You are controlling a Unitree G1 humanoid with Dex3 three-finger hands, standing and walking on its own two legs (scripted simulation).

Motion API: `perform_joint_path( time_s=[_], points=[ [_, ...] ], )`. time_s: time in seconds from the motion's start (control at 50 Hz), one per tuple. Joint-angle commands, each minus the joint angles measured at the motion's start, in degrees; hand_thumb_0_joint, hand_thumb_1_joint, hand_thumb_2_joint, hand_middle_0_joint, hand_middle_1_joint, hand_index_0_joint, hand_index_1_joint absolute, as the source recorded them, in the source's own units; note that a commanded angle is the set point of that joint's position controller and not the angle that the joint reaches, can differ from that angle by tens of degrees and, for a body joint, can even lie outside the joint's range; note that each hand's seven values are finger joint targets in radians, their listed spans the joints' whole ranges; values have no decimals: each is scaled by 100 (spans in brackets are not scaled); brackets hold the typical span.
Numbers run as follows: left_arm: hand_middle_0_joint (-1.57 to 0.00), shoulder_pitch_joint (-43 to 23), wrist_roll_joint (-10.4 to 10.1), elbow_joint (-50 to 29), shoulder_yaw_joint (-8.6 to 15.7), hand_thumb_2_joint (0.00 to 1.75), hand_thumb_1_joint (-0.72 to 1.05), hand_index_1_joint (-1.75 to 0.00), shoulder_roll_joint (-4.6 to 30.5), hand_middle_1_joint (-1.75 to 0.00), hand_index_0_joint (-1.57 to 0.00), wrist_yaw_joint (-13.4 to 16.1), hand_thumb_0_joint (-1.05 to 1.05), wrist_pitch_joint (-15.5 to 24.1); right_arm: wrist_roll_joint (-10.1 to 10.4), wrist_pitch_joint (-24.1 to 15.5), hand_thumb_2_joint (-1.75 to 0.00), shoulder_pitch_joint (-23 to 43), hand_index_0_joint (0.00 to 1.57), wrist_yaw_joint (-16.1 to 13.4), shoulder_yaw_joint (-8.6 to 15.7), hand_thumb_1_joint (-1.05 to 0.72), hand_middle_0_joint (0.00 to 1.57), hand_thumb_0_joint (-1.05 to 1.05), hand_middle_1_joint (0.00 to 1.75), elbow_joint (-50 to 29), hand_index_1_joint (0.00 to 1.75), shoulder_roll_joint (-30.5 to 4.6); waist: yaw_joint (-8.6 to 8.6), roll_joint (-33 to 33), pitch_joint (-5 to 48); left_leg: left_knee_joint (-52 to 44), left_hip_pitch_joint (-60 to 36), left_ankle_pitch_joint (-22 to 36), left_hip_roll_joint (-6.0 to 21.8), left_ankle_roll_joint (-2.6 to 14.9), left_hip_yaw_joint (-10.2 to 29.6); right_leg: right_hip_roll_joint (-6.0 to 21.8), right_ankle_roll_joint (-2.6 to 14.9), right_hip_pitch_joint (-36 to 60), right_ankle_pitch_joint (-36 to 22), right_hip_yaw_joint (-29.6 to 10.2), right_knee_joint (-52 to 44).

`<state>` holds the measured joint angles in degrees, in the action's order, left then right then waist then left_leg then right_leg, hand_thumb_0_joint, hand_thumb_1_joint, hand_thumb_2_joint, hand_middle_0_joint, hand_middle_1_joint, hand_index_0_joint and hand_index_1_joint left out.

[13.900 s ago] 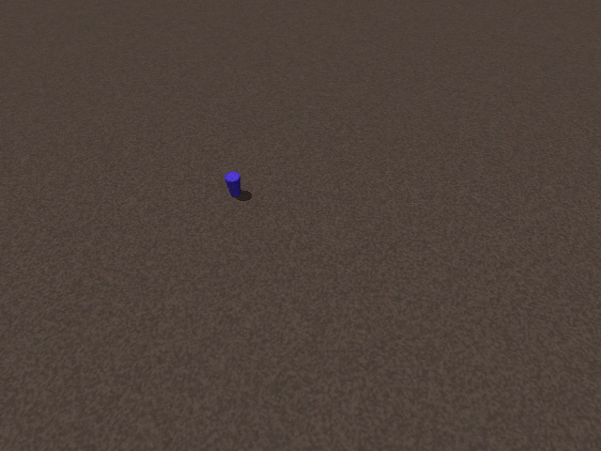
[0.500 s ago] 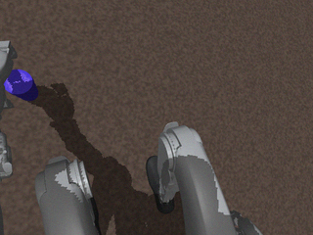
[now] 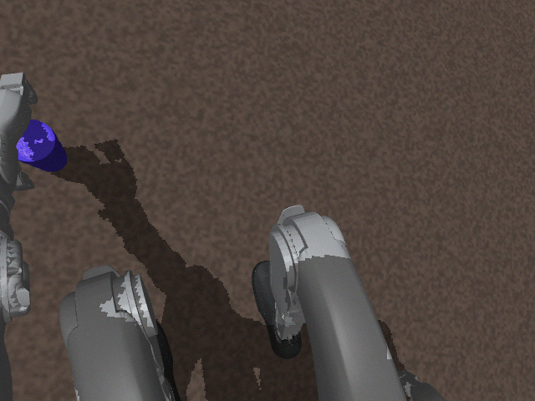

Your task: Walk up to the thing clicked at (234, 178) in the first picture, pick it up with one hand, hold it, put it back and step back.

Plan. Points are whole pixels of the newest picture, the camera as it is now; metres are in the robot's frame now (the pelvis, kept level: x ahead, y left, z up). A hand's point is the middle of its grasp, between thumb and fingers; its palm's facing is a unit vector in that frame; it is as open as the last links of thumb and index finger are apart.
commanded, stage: close in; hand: left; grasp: from above
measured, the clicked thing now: (42, 150) +0.55 +0.24 -0.29
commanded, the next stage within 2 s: rest palm in 0.16 s
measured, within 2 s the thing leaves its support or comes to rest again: neither
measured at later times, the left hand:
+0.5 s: hand (28, 146) +0.53 +0.23 -0.21, palm faces -0.46 -0.06 -0.88, open 13.4 cm
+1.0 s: hand (40, 153) +0.53 +0.23 -0.25, palm faces -0.45 -0.09 -0.89, open 13.0 cm
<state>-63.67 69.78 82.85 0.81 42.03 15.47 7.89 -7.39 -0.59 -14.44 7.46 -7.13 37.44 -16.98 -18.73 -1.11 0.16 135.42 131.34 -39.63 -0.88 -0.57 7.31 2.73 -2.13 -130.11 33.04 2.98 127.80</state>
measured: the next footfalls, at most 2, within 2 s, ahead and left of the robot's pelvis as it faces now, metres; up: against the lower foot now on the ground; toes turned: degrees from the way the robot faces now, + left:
none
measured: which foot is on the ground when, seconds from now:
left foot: down 0.00-1.00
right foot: down 0.00-1.00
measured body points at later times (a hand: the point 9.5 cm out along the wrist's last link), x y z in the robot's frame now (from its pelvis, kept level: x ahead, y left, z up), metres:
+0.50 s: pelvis +0.00 +0.00 -0.02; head +0.28 +0.07 +0.33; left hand +0.55 +0.23 -0.16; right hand +0.01 -0.26 -0.10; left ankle +0.07 +0.12 -0.31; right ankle +0.12 -0.13 -0.31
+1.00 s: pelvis +0.01 +0.01 -0.03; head +0.30 +0.08 +0.30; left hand +0.55 +0.23 -0.20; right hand +0.00 -0.25 -0.08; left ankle +0.07 +0.12 -0.31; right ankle +0.12 -0.13 -0.31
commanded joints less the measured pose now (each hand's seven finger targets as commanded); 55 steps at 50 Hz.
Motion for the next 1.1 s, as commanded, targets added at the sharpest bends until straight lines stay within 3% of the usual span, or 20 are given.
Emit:
perform_joint_path(
  time_s=[0.0, 0.04, 0.08, 0.14, 0.18, 0.26, 0.3, 0.32, 0.38, 0.5, 0.54, 0.6, 0.72, 0.78, 0.84, 0.86, 0.88, 0.92, 0.98, 1.08],
  points=[
    [-8, -2776, 48, -827, -72, 105, -50, -109, 988, -112, -11, 521, 0, 200, -33, -104, -90, -1267, 20, -113, 546, -90, 20, 0, 30, 205, 30, -1377, -420, -1877, 4140, -1399, -2604, 802, -75, 164, -536, -286, 411, 2333, -638, 546, -1139],
    [-8, -2546, 95, -34, -250, 106, -49, -109, 663, -112, -11, 612, 0, 163, -91, -169, -90, -1207, 20, -89, 494, -90, 20, 0, 30, 255, 30, -1381, -546, -1653, 3662, -1416, -2383, 555, -75, 182, -494, -305, 416, 2090, -423, 610, -1137],
    [-9, -2608, 193, 108, -217, 107, -47, -110, 840, -113, -12, 710, 0, 146, -121, -224, -89, -1188, 20, -90, 455, -90, 20, 0, 30, 301, 30, -1452, -537, -1595, 3424, -1396, -2265, 408, -91, 203, -496, -298, 413, 1959, -304, 622, -1150],
    [-9, -2569, 319, 231, -144, 106, -44, -112, 1023, -116, -14, 840, 0, 60, -162, -287, -89, -1077, 20, -82, 411, -90, 20, 0, 30, 270, 30, -1482, -375, -2004, 3793, -1440, -2643, 783, -90, 139, -504, -277, 440, 1998, -625, 644, -951],
    [-9, -2676, 355, 380, -123, 105, -43, -112, 994, -116, -13, 906, 0, 1, -177, -317, -89, -1114, 20, -47, 385, -90, 20, 0, 30, 233, 30, -1513, -494, -1900, 3792, -1362, -2590, 870, -80, 155, -466, -287, 426, 1969, -735, 677, -882],
    [-7, -2753, 413, 220, 34, 100, -45, -107, 1236, -111, -10, 1029, 0, -90, -186, -375, -90, -1132, 20, -37, 361, -90, 20, 0, 30, 164, 30, -1563, -456, -2041, 3953, -1304, -2645, 1087, -71, 156, -472, -263, 414, 2033, -942, 666, -812],
    [-7, -2686, 361, 340, 15, 99, -46, -105, 1125, -108, -10, 1035, 0, -135, -179, -391, -90, -1138, 20, -10, 346, -90, 20, 0, 30, 140, 30, -1556, -500, -2024, 3917, -1258, -2569, 1153, -59, 157, -454, -272, 413, 2030, -997, 676, -765],
    [-6, -2658, 358, 603, -20, 98, -46, -106, 1034, -109, -10, 1030, 0, -150, -216, -419, -90, -1162, 20, 18, 302, -90, 20, 0, 30, 154, 30, -1561, -643, -1915, 3635, -1204, -2423, 1066, -50, 171, -437, -259, 394, 1947, -956, 691, -745],
    [-7, -2714, 326, 385, 52, 101, -45, -107, 1358, -110, -10, 1032, 0, -94, -207, -451, -90, -1152, 20, 29, 262, -90, 20, 0, 30, 125, 30, -1625, -550, -1924, 3748, -1127, -2277, 1019, -61, 197, -455, -279, 388, 2120, -884, 665, -774],
    [-7, -2573, 347, 377, 180, 100, -44, -108, 1541, -112, -11, 1134, 0, 30, -263, -502, -90, -1232, 20, 86, 202, -90, 20, 0, 30, 45, 30, -1682, -578, -2084, 3875, -1075, -2429, 1170, -26, 147, -379, -290, 395, 2200, -981, 758, -649],
    [-7, -2591, 386, 661, 112, 99, -43, -108, 1388, -112, -11, 1157, 0, 69, -351, -556, -90, -1271, 20, 146, 132, -90, 20, 0, 30, 86, 30, -1709, -802, -1808, 3486, -859, -2192, 1082, -16, 184, -381, -301, 368, 2110, -956, 804, -640],
    [-8, -2543, 415, 442, 198, 99, -42, -107, 1670, -111, -12, 1258, 0, 137, -379, -612, -90, -1261, 20, 186, 76, -90, 20, 0, 30, 112, 30, -1696, -667, -2129, 3748, -875, -2394, 1172, -3, 161, -394, -320, 365, 2299, -1042, 790, -614],
    [-8, -2494, 488, 600, 225, 99, -39, -109, 1660, -114, -13, 1475, 0, 107, -441, -730, -90, -1227, 20, 320, 26, -90, 20, 0, 30, 76, 30, -1791, -807, -2285, 3487, -868, -2485, 1139, 32, 134, -313, -350, 366, 2120, -1043, 895, -554],
    [-9, -2385, 515, 536, 384, 99, -38, -109, 1856, -114, -14, 1575, 0, 72, -440, -764, -90, -1222, 20, 367, 50, -90, 20, 0, 30, 53, 30, -1882, -719, -2424, 3576, -958, -2637, 1324, 44, 90, -247, -354, 384, 2170, -1149, 924, -515],
    [-8, -2491, 528, 821, 219, 98, -38, -108, 1656, -114, -14, 1577, 0, 33, -497, -837, -90, -1164, 20, 470, -29, -90, 20, 0, 30, 40, 30, -1896, -929, -2200, 3212, -783, -2394, 1229, 52, 147, -261, -383, 347, 2112, -1156, 943, -520],
    [-8, -2377, 510, 800, 481, 99, -39, -108, 1983, -113, -13, 1630, 0, 24, -501, -831, -90, -1217, 20, 461, 16, -90, 20, 0, 30, 60, 30, -1997, -869, -2161, 3305, -797, -2341, 1246, 42, 156, -247, -368, 338, 2232, -1169, 942, -587],
    [-10, -2422, 500, 632, 447, 101, -39, -109, 1971, -113, -14, 1643, 0, 31, -474, -831, -90, -1205, 20, 463, 8, -90, 20, 0, 30, 16, 30, -1968, -787, -2311, 3445, -869, -2395, 1248, 42, 140, -255, -369, 353, 2336, -1139, 923, -579],
    [-8, -2378, 587, 874, 394, 96, -39, -107, 1882, -113, -13, 1619, 0, -1, -518, -870, -90, -1196, 20, 516, 2, -90, 20, 0, 30, 43, 30, -1989, -938, -2347, 3174, -816, -2496, 1321, 68, 111, -232, -369, 349, 2135, -1199, 974, -538],
    [-8, -2392, 515, 686, 376, 97, -39, -109, 1855, -115, -13, 1638, 0, 24, -481, -872, -90, -1160, 20, 539, 24, -90, 20, 0, 30, 2, 30, -1994, -852, -2579, 3473, -894, -2778, 1498, 87, 60, -160, -374, 378, 2234, -1320, 984, -479],
    [-7, -2415, 529, 888, 439, 97, -42, -108, 1972, -113, -12, 1653, 0, 49, -522, -884, -90, -1210, 20, 589, -22, -90, 20, 0, 30, 37, 30, -2038, -987, -2330, 3232, -806, -2453, 1354, 79, 118, -182, -390, 337, 2373, -1268, 996, -540]
  ],
)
